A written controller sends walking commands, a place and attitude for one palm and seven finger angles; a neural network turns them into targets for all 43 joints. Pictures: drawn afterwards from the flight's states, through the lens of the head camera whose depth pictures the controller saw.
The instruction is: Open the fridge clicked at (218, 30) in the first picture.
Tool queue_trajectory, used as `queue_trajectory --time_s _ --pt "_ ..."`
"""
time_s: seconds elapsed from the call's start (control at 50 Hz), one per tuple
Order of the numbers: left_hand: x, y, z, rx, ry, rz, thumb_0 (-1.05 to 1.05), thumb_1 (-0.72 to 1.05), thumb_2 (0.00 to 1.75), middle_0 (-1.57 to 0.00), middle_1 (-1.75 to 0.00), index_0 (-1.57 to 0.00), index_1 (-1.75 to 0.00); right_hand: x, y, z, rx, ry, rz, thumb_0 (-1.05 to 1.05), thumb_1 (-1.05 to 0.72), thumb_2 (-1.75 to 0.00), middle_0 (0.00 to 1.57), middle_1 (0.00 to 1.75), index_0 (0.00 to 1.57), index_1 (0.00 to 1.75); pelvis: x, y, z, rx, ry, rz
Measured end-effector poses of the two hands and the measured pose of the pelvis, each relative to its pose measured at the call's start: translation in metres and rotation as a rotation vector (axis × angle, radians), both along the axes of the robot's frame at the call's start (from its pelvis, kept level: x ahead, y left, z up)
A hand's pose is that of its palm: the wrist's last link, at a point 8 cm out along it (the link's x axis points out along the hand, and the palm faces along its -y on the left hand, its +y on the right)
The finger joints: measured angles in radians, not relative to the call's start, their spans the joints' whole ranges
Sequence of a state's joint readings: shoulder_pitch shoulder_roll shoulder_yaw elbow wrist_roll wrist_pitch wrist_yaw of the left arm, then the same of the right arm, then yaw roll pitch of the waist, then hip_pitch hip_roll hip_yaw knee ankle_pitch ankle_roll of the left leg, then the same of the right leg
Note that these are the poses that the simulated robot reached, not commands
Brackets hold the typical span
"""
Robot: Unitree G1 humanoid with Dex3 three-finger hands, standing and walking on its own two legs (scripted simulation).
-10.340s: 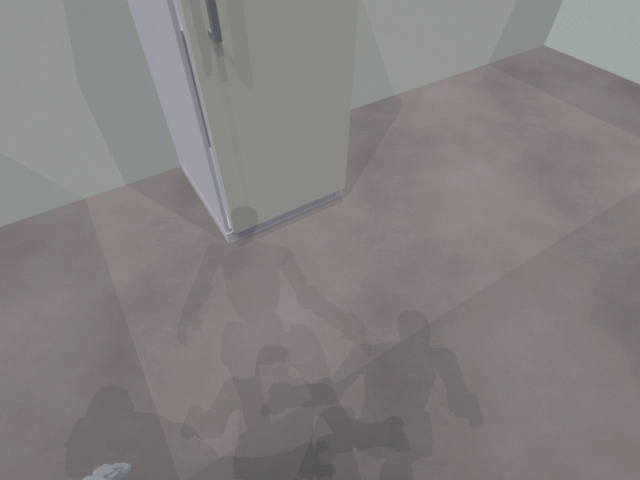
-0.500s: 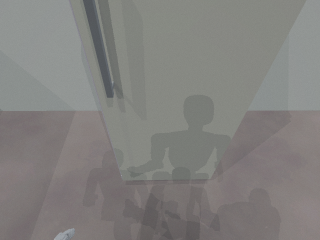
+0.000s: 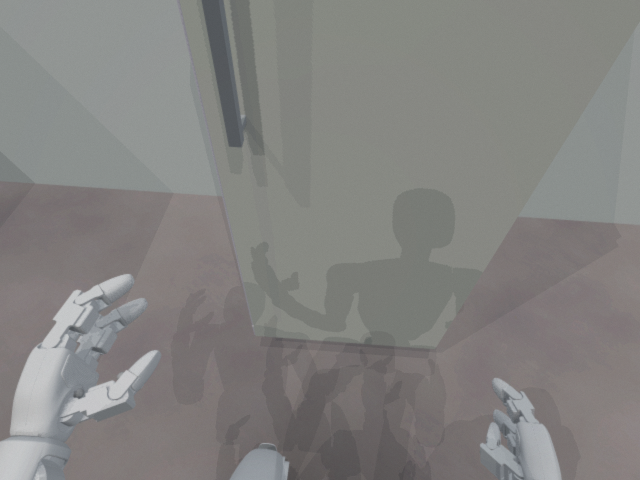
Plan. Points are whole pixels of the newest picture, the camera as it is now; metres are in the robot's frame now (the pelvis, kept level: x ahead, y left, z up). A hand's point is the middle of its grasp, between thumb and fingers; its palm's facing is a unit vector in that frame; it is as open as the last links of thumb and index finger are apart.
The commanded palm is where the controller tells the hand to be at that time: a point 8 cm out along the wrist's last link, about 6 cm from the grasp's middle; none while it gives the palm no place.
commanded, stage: raise the hand to about handle height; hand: left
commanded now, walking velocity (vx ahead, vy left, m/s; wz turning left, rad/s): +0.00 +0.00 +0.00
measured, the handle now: out of the picture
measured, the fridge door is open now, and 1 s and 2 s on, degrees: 0 0 0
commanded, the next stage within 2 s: move the hooked fingers beside the handle in 1.52 s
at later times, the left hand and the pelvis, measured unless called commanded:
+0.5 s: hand (76, 290) +0.24 +0.27 +0.16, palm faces +0.08 -1.00 -0.05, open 12.5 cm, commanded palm +0.21 +0.32 +0.17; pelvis +0.01 +0.02 +0.04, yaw -1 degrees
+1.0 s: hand (20, 194) +0.28 +0.29 +0.24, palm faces +0.10 -0.99 -0.07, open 13.9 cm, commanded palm +0.24 +0.33 +0.26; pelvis +0.00 +0.02 +0.05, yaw +0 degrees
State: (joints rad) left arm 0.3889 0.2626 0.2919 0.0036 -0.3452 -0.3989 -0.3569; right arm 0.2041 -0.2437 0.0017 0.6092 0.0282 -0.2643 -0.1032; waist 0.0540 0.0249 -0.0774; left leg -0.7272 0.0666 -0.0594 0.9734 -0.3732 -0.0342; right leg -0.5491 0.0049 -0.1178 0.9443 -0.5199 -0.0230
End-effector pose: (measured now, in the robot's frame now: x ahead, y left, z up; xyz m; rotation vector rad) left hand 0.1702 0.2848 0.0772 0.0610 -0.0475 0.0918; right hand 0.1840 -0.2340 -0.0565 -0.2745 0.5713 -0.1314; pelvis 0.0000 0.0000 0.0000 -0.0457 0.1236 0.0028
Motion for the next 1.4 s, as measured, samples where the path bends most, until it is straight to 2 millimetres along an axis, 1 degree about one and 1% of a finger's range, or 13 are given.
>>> queue_trajectory --time_s 0.06,0.12,0.22,0.3,0.38,0.46,0.66,0.76,0.84,1.08,1.14,1.28,1.4 --pt "0.020 0.000 0.009 -0.006 0.039 -0.064 0.01 0.35 0.67 -0.23 -0.65 -0.24 -0.65 -0.011 0.007 -0.002 0.034 0.024 -0.027 0.01 -0.90 -0.90 0.20 0.30 0.20 0.30 0.001 0.002 0.007 0.004 -0.007 -0.009" --pt "0.033 0.006 0.019 -0.014 0.079 -0.068 0.01 0.28 0.64 -0.24 -0.69 -0.25 -0.70 -0.023 0.011 0.001 0.065 0.033 -0.060 0.01 -0.90 -0.90 0.20 0.30 0.20 0.30 0.004 0.004 0.015 0.010 -0.018 -0.023" --pt "0.039 0.015 0.043 -0.010 0.048 -0.028 0.01 0.17 0.59 -0.25 -0.77 -0.26 -0.77 -0.036 0.013 0.007 0.079 0.039 -0.085 0.01 -0.90 -0.90 0.20 0.30 0.20 0.30 0.008 0.010 0.024 0.018 -0.032 -0.037" --pt "0.039 0.020 0.052 -0.014 0.029 -0.022 0.01 0.07 0.55 -0.26 -0.83 -0.26 -0.83 -0.039 0.011 0.012 0.059 0.046 -0.079 0.01 -0.90 -0.90 0.20 0.30 0.20 0.30 0.009 0.015 0.028 0.019 -0.045 -0.035" --pt "0.042 0.025 0.059 -0.013 0.026 -0.024 0.01 -0.02 0.51 -0.26 -0.89 -0.27 -0.89 -0.035 0.010 0.020 0.035 0.033 -0.068 0.01 -0.90 -0.90 0.20 0.30 0.20 0.30 0.008 0.019 0.032 0.018 -0.066 -0.030" --pt "0.045 0.031 0.073 -0.008 -0.007 -0.020 0.00 -0.11 0.47 -0.27 -0.95 -0.28 -0.95 -0.026 0.013 0.030 0.026 -0.004 -0.052 0.01 -0.90 -0.90 0.20 0.30 0.20 0.30 0.007 0.020 0.036 0.016 -0.090 -0.024" --pt "0.057 0.045 0.116 0.000 -0.046 -0.012 0.00 -0.35 0.37 -0.29 -1.10 -0.29 -1.10 -0.002 0.035 0.051 0.063 -0.091 0.011 0.01 -0.90 -0.90 0.20 0.30 0.20 0.30 0.004 0.021 0.046 0.018 -0.140 -0.014" --pt "0.061 0.052 0.129 -0.006 -0.030 0.008 0.00 -0.43 0.33 -0.29 -1.15 -0.30 -1.16 0.002 0.042 0.054 0.082 -0.092 0.033 0.01 -0.90 -0.90 0.20 0.30 0.20 0.30 0.003 0.020 0.049 0.019 -0.158 -0.009" --pt "0.066 0.056 0.140 -0.004 -0.033 0.014 -0.01 -0.47 0.31 -0.30 -1.18 -0.30 -1.18 0.001 0.043 0.053 0.084 -0.078 0.040 0.01 -0.90 -0.90 0.20 0.30 0.20 0.30 0.001 0.018 0.051 0.019 -0.169 -0.005" --pt "0.089 0.060 0.183 0.014 -0.065 0.002 -0.01 -0.50 0.30 -0.30 -1.19 -0.30 -1.20 -0.002 0.031 0.052 0.089 -0.049 0.016 0.01 -0.90 -0.90 0.20 0.30 0.20 0.30 0.003 0.014 0.055 0.024 -0.181 -0.007" --pt "0.093 0.060 0.184 0.004 -0.044 -0.005 -0.01 -0.50 0.30 -0.30 -1.20 -0.30 -1.20 -0.002 0.027 0.052 0.096 -0.049 0.008 0.01 -0.90 -0.90 0.20 0.30 0.20 0.30 0.005 0.014 0.055 0.026 -0.176 -0.011" --pt "0.095 0.051 0.171 -0.009 -0.007 -0.011 -0.01 -0.50 0.30 -0.30 -1.20 -0.30 -1.20 0.001 0.022 0.053 0.093 -0.048 -0.003 0.01 -0.90 -0.90 0.20 0.30 0.20 0.30 0.007 0.013 0.055 0.028 -0.174 -0.017" --pt "0.095 0.049 0.175 -0.006 -0.045 0.009 -0.01 -0.50 0.30 -0.30 -1.20 -0.30 -1.20 0.005 0.023 0.055 0.090 -0.049 -0.001 0.01 -0.90 -0.90 0.20 0.30 0.20 0.30 0.010 0.011 0.056 0.029 -0.179 -0.016"
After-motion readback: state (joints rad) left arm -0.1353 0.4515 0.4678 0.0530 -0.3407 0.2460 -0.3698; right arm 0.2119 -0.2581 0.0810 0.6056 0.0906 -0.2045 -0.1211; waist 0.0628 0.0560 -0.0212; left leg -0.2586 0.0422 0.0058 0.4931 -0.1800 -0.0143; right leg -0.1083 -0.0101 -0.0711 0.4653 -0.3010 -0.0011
